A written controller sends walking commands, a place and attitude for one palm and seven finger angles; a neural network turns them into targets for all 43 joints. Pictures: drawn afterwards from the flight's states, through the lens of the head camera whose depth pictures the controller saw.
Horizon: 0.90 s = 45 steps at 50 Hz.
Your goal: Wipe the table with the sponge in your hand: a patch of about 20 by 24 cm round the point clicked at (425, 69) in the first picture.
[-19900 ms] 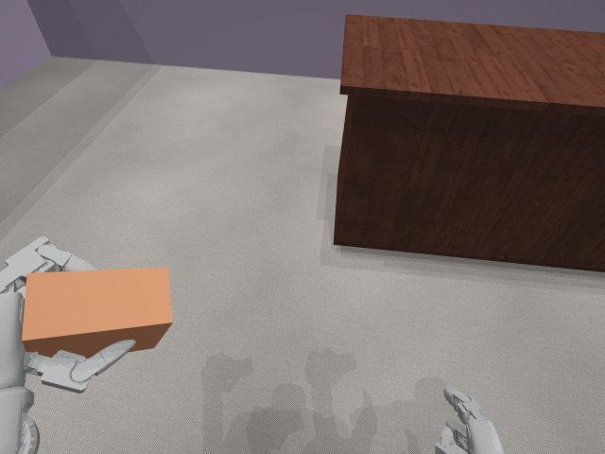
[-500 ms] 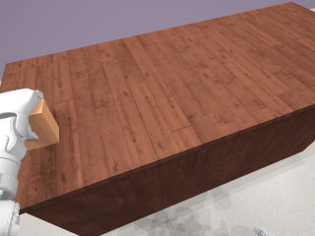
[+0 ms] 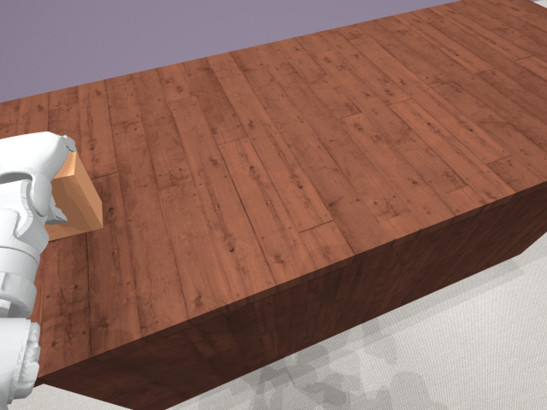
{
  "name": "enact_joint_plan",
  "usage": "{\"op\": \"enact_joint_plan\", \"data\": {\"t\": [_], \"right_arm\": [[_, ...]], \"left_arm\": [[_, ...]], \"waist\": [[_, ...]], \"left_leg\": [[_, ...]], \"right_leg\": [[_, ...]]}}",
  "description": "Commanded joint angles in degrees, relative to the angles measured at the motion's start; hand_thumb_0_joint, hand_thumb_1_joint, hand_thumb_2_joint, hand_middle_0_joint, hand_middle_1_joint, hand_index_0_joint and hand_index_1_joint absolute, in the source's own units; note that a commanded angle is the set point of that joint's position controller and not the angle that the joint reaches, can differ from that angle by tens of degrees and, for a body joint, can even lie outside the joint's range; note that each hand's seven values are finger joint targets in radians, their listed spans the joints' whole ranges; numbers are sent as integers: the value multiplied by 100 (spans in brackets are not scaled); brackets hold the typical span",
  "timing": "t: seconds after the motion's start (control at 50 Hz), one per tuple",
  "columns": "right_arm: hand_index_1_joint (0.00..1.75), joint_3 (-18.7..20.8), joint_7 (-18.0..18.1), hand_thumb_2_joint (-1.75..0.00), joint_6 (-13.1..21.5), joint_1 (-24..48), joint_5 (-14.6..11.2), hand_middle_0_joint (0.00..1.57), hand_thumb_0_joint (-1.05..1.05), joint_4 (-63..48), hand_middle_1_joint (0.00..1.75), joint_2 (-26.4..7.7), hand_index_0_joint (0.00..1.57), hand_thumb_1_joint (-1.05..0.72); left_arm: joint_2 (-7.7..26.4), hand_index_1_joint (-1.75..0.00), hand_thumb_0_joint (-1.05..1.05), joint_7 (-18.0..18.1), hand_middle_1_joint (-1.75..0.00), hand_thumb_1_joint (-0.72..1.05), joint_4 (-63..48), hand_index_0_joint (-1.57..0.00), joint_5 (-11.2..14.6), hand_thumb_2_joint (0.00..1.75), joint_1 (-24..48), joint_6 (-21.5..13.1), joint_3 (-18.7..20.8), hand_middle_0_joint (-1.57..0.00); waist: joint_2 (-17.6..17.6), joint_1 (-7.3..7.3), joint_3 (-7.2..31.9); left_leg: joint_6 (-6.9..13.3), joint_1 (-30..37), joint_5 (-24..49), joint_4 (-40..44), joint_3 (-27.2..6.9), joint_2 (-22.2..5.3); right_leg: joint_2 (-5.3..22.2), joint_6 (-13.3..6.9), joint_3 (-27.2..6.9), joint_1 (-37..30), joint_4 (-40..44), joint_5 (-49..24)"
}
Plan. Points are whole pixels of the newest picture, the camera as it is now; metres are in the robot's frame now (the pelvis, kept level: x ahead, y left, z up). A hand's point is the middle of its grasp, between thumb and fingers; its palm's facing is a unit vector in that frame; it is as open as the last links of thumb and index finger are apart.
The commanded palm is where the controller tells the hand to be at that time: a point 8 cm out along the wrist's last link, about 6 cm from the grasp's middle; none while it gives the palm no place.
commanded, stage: slide across to the middle lane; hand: left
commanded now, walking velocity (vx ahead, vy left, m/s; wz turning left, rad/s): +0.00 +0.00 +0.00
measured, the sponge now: (58, 207) +0.38 +0.37 +0.07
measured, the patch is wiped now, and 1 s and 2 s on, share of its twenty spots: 0.25 0.25 0.65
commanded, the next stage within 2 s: wipe back along the middle lane in 0.48 s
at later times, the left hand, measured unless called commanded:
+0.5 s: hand (86, 178) +0.41 +0.31 +0.11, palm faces -0.08 -0.02 -1.00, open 9.6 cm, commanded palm +0.40 +0.29 +0.17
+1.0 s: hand (96, 189) +0.39 +0.29 +0.11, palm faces -0.03 -0.03 -1.00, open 9.6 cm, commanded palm +0.36 +0.27 +0.15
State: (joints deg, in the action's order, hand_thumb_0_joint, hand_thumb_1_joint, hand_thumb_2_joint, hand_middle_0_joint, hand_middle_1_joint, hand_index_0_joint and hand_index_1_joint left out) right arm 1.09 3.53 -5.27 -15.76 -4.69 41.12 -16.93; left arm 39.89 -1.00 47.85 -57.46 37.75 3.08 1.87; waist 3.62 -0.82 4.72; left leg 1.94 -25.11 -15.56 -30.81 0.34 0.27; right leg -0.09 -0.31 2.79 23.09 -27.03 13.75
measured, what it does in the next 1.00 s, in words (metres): stands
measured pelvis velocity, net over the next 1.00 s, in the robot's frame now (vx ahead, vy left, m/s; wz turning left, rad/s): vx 0.02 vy -0.01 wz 0.00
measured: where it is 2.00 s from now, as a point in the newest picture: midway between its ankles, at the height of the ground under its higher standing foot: outside the picture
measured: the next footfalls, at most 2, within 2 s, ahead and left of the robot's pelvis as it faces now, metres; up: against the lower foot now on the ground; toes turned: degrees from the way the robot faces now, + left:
none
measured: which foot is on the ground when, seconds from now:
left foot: down 0.00-1.00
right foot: down 0.00-1.00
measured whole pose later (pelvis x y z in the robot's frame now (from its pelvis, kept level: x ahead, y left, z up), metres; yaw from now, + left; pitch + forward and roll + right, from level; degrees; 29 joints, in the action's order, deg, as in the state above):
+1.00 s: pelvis +0.02 -0.01 +0.01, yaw +0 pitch +6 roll -1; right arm 0.0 2.4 -6.3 -10.4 -5.1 39.3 -17.7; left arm 30.0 -0.8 26.2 -54.5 25.2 18.5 -3.5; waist 4.7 -1.5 4.3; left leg 1.3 -15.9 -15.7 -26.2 0.4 0.2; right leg -0.2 -0.8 2.6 14.7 -24.0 14.8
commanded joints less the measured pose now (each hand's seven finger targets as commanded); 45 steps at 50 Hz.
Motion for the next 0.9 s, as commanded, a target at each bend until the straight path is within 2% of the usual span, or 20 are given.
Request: {"op": "enact_joint_plan", "data": {"t": [0.0, 0.04, 0.08, 0.16, 0.18, 0.24, 0.28, 0.32, 0.36, 0.38, 0.42, 0.48, 0.52, 0.54, 0.58, 0.66, 0.68, 0.78, 0.82, 0.88], "right_arm": [[30, 270, 15, -90, 198, 210, 1, 20, 0, -661, 30, -847, 20, -90], [30, 266, -17, -90, 207, 294, -7, 20, 0, -652, 30, -831, 20, -90], [30, 229, -8, -90, 243, 430, -6, 20, 0, -695, 30, -835, 20, -90], [30, 199, -32, -90, 264, 561, -19, 20, 0, -739, 30, -813, 20, -90], [30, 178, -12, -90, 294, 629, -15, 20, 0, -773, 30, -810, 20, -90], [30, 154, -11, -90, 293, 614, -19, 20, 0, -725, 30, -812, 20, -90], [30, 126, -9, -90, 334, 718, -14, 20, 0, -864, 30, -762, 20, -90], [30, 132, -17, -90, 317, 669, -13, 20, 0, -810, 30, -748, 20, -90], [30, 139, -23, -90, 313, 697, -3, 20, 0, -834, 30, -735, 20, -90], [30, 111, 10, -90, 337, 757, -1, 20, 0, -878, 30, -728, 20, -90], [30, 96, 12, -90, 317, 728, -4, 20, 0, -799, 30, -714, 20, -90], [30, 53, 32, -90, 324, 817, -1, 20, 0, -809, 30, -718, 20, -90], [30, 67, 25, -90, 321, 757, 5, 20, 0, -781, 30, -686, 20, -90], [30, 68, 27, -90, 310, 741, 9, 20, 0, -748, 30, -704, 20, -90], [30, 34, 35, -90, 317, 790, 10, 20, 0, -781, 30, -711, 20, -90], [30, 80, -33, -90, 219, 825, 30, 20, 0, -891, 30, -726, 20, -90], [30, 58, -45, -90, 225, 880, 29, 20, 0, -955, 30, -732, 20, -90], [30, 78, -89, -90, 186, 1044, -5, 20, 0, -1029, 30, -758, 20, -90], [30, 106, -93, -90, 172, 1037, -14, 20, 0, -1018, 30, -747, 20, -90], [30, 75, -81, -90, 172, 1173, -30, 20, 0, -1030, 30, -774, 20, -90]], "left_arm": [[1058, -160, 0, 202, -160, 10, -1138, -120, 162, 130, 1519, 40, 256, -120], [944, -160, 0, 241, -160, 10, -1340, -120, 149, 130, 1554, 212, 162, -120], [1242, -160, 0, 273, -160, 10, -1589, -120, 167, 130, 1648, 314, 422, -120], [1112, -160, 0, 247, -160, 10, -1789, -120, 137, 130, 1680, 622, 257, -120], [1322, -160, 0, 235, -160, 10, -1940, -120, 176, 130, 1700, 632, 487, -120], [1090, -160, 0, 149, -160, 10, -1750, -120, 104, 130, 1794, 799, 213, -120], [887, -160, 0, 83, -160, 10, -2044, -120, 124, 130, 1726, 803, 102, -120], [618, -160, 0, 52, -160, 10, -2024, -120, 81, 130, 1919, 855, -183, -120], [522, -160, 0, 57, -160, 10, -2093, -120, 99, 130, 1936, 895, -223, -120], [696, -160, 0, 57, -160, 10, -2178, -120, 140, 130, 2000, 881, -27, -120], [461, -160, 0, 71, -160, 10, -1997, -120, 66, 130, 2191, 970, -288, -120], [692, -160, 0, 109, -160, 10, -1987, -120, 77, 130, 2364, 1037, -70, -120], [410, -160, 0, 122, -160, 10, -1933, -120, 17, 130, 2460, 1099, -345, -120], [521, -160, 0, 132, -160, 10, -1823, -120, -2, 130, 2494, 1130, -264, -120], [696, -160, 0, 127, -160, 10, -1725, -120, 13, 130, 2315, 1144, -38, -120], [482, -160, 0, 79, -160, 10, -1798, -120, 10, 130, 1433, 1219, -104, -120], [621, -160, 0, 66, -160, 10, -1929, -120, 69, 130, 1251, 1199, 95, -120], [487, -160, 0, 50, -160, 10, -2303, -120, 242, 130, 550, 1338, 128, -120], [246, -160, 0, 48, -160, 10, -2453, -120, 278, 130, 433, 1421, -96, -120], [387, -160, 0, 22, -160, 10, -2612, -120, 301, 130, 283, 1495, 32, -120]], "waist": [[-91, 74, 1661], [3, 73, 1601], [-29, 4, 1718], [-3, 30, 1663], [-24, -26, 1771], [-31, 71, 1527], [11, 9, 1728], [59, 123, 1639], [15, 99, 1705], [-105, 56, 1767], [-127, 139, 1668], [-98, 63, 1719], [-106, 125, 1798], [-71, 126, 1777], [-163, 17, 1799], [-323, -54, 1884], [-263, -127, 1888], [-441, -156, 1573], [-417, -104, 1514], [-451, -163, 1467]], "left_leg": [[149, 1274, 2024, 276, -198, 28], [128, 1376, 2091, 323, -220, 15], [149, 1393, 2251, 357, -201, 16], [140, 1482, 2294, 410, -173, 47], [148, 1526, 2469, 422, -190, 36], [127, 1543, 2298, 442, -179, 57], [137, 1682, 2618, 419, -190, 53], [111, 1773, 2626, 372, -209, 40], [104, 1861, 2598, 360, -233, 41], [130, 1816, 2665, 363, -216, 46], [101, 1784, 2593, 347, -187, 68], [99, 1727, 2544, 392, -186, 78], [92, 1772, 2583, 352, -158, 90], [79, 1747, 2525, 368, -160, 89], [93, 1633, 2577, 395, -159, 96], [105, 1539, 2733, 355, -71, 106], [127, 1519, 2856, 364, -84, 96], [150, 1415, 2634, 435, -63, 102], [151, 1462, 2434, 443, -21, 118], [151, 1430, 2402, 479, -44, 122]], "right_leg": [[-151, -348, -91, -786, 276, -1427], [-145, -340, -58, -759, 299, -1405], [-127, -367, -102, -998, 311, -1612], [-105, -326, -53, -1152, 336, -1716], [-102, -354, -70, -1264, 330, -1850], [-110, -328, -25, -1124, 371, -1723], [-105, -359, -46, -1215, 347, -1927], [-106, -339, 3, -1054, 327, -1880], [-116, -342, 1, -1030, 344, -1813], [-108, -365, -34, -1156, 347, -1965], [-92, -344, -5, -1088, 313, -2001], [-85, -380, -49, -1192, 330, -2034], [-76, -353, -14, -1203, 288, -2111], [-77, -357, -20, -1207, 304, -2080], [-72, -387, -51, -1363, 297, -2205], [-49, -312, -32, -1662, 252, -2593], [-45, -347, -64, -1734, 249, -2713], [-58, -305, -46, -1742, 301, -2597], [-59, -268, -24, -1692, 332, -2466], [-64, -302, -75, -1735, 328, -2468]]}}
